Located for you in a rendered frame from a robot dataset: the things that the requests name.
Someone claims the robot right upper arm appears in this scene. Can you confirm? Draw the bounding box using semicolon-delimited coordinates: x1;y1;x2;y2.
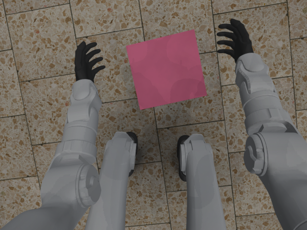
243;132;307;230

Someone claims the robot right forearm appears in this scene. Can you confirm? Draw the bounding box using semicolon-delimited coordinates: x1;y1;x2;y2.
235;53;307;145

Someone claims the robot left forearm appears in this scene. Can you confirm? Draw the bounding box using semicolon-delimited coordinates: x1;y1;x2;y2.
40;79;102;201

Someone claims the robot left upper arm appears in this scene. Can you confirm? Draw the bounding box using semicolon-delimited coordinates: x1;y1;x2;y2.
0;163;101;230

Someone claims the left robot hand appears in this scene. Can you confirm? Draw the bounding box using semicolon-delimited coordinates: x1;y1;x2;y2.
74;41;105;83

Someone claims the carton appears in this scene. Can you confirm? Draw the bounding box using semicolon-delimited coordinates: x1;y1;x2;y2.
126;29;207;110

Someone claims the right robot hand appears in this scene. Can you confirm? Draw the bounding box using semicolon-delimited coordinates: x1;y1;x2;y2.
217;19;254;63

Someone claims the robot left shin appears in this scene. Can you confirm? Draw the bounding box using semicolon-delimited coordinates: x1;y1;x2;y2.
104;131;132;153

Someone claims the robot right thigh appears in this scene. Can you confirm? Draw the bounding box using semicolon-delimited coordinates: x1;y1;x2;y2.
180;140;227;230

